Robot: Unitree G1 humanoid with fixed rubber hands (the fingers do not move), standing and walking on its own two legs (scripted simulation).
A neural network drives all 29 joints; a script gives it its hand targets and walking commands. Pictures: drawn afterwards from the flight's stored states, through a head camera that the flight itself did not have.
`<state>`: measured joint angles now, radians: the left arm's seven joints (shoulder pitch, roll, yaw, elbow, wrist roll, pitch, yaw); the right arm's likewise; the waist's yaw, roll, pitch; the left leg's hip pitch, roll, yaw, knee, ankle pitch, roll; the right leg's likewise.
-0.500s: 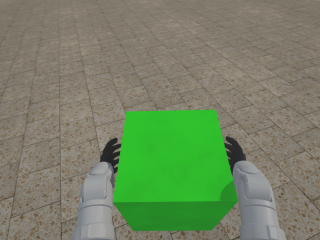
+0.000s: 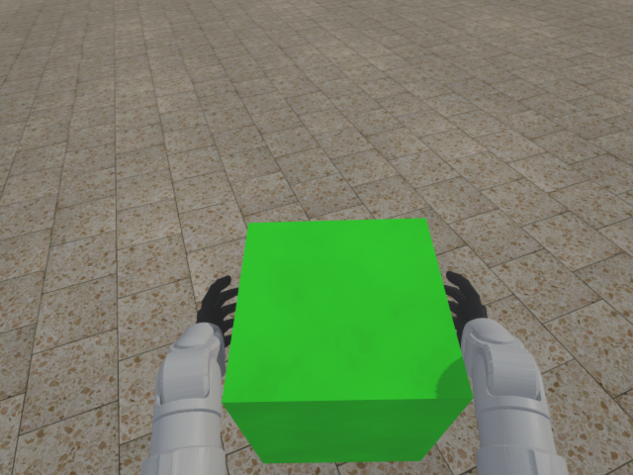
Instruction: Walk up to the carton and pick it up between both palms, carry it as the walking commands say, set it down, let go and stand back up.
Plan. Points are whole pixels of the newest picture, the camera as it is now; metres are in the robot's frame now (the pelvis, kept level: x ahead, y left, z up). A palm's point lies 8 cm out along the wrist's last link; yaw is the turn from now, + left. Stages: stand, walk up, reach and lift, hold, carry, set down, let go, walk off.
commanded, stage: reach and lift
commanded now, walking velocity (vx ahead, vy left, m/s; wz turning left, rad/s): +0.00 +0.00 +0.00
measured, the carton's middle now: (339, 348) +0.30 +0.00 -0.02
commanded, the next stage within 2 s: hold in 0.52 s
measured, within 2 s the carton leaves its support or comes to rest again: neither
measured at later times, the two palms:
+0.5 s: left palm (214, 341) +0.28 +0.17 +0.04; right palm (475, 339) +0.28 -0.17 +0.04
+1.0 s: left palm (214, 347) +0.27 +0.16 +0.04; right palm (478, 345) +0.27 -0.17 +0.04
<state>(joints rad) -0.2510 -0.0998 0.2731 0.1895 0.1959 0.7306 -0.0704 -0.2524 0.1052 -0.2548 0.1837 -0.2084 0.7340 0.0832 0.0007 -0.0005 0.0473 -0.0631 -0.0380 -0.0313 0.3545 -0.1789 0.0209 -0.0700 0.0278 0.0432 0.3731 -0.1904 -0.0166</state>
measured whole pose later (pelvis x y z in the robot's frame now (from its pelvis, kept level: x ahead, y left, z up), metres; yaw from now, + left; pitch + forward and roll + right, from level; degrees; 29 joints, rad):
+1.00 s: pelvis -0.01 +0.00 +0.00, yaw +0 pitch -7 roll +0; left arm -0.19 -0.09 0.23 0.13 0.17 0.73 -0.06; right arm -0.19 0.10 -0.21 0.12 -0.18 0.74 0.06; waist -0.01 0.00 0.07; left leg -0.08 -0.04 -0.04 0.37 -0.17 0.02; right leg -0.08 0.03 0.04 0.39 -0.19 -0.02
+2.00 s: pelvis -0.05 -0.02 -0.01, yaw +15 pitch +6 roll +1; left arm -0.74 0.01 0.27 0.15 0.05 1.17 0.11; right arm -0.74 -0.05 -0.30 0.12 -0.01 1.20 -0.11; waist -0.01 0.04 0.00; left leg -0.65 -0.04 0.01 0.95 -0.44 0.01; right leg -0.35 -0.03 -0.11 0.57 -0.33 -0.03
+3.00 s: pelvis -0.10 -0.04 -0.02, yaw +50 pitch +5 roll +0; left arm -0.65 0.05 0.25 0.09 0.01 1.17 0.10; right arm -0.65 0.00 -0.24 0.09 -0.04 1.16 -0.11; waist 0.02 0.00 -0.01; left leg -0.49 -0.02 0.04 0.60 -0.21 0.05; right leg -0.55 -0.09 -0.09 0.99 -0.51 0.12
